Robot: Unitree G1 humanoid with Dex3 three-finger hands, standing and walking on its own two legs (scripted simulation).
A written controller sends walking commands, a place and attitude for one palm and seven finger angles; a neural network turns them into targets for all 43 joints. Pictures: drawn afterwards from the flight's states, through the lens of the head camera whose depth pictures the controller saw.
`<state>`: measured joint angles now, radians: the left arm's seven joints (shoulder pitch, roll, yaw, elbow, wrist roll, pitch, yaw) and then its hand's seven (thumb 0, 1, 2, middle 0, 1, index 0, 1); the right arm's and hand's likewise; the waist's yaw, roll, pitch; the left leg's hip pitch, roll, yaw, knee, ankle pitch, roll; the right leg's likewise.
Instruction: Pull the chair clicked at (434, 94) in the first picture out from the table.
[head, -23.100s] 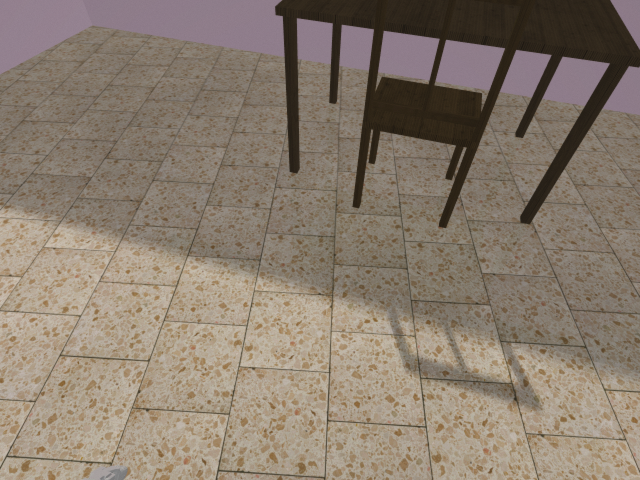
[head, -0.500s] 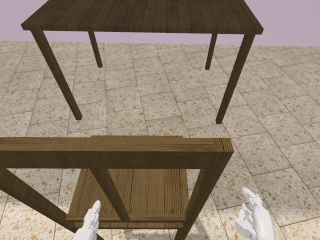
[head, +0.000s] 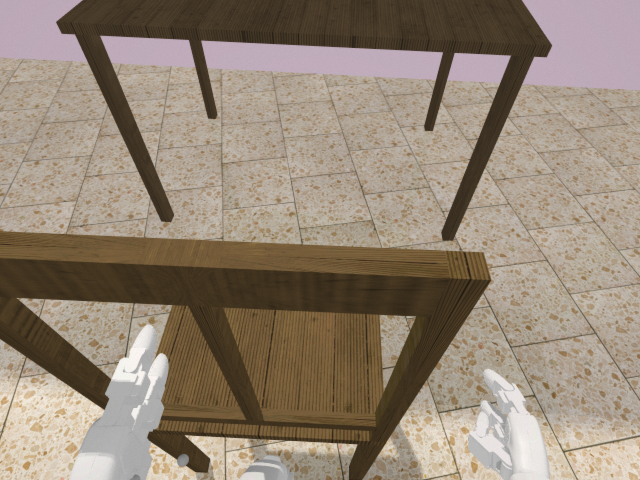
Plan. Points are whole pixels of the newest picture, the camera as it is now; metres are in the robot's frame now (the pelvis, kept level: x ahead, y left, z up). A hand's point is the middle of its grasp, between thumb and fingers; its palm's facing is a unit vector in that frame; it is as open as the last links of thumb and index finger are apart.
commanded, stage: draw the hand back to the body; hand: left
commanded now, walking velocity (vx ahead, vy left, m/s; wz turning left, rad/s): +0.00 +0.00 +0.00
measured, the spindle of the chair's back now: (235, 371) +0.24 +0.13 +0.02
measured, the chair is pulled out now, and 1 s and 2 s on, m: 0.69 0.67 0.70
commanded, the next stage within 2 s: step back with the hand held close in 1.28 s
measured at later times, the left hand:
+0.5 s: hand (78, 405) +0.16 +0.22 +0.15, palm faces +0.26 -0.87 -0.41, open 14.9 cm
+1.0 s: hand (46, 363) +0.19 +0.25 +0.16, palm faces +0.31 -0.80 -0.51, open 7.6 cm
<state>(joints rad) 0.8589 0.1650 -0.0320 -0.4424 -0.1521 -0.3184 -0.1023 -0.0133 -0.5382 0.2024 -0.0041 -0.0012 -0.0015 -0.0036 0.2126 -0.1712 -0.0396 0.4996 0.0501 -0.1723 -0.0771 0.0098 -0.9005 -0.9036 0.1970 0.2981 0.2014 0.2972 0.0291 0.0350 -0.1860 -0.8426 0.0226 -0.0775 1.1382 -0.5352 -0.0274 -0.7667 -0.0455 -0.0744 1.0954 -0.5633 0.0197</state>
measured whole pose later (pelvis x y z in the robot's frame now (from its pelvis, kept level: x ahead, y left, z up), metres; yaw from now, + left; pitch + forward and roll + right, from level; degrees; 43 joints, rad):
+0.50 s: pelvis +0.01 +0.00 +0.06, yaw +0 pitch +1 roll -2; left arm 0.71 0.32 0.12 -0.46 -0.02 -0.01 0.13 -0.01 -0.12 0.41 -0.08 -0.10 -0.07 -0.09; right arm 0.21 -0.20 0.04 0.59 0.03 -0.15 -0.15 0.01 -0.90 -0.90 0.20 0.30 0.20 0.30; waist 0.06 0.07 -0.05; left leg -0.36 0.04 -0.05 0.74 -0.38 -0.02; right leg -0.29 -0.03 -0.07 0.67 -0.39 0.02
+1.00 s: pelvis +0.03 -0.01 +0.08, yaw +0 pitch -3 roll +0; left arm 0.58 0.41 0.20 -0.39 -0.06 0.18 0.14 0.01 0.75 0.83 -0.27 -0.31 -0.33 -0.28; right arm 0.16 -0.23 0.06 0.69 0.01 -0.25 -0.12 0.01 -0.90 -0.90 0.20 0.30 0.20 0.30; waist 0.10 0.07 0.06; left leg -0.15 0.03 -0.05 0.52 -0.31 -0.04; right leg -0.10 -0.03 -0.07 0.49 -0.34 0.01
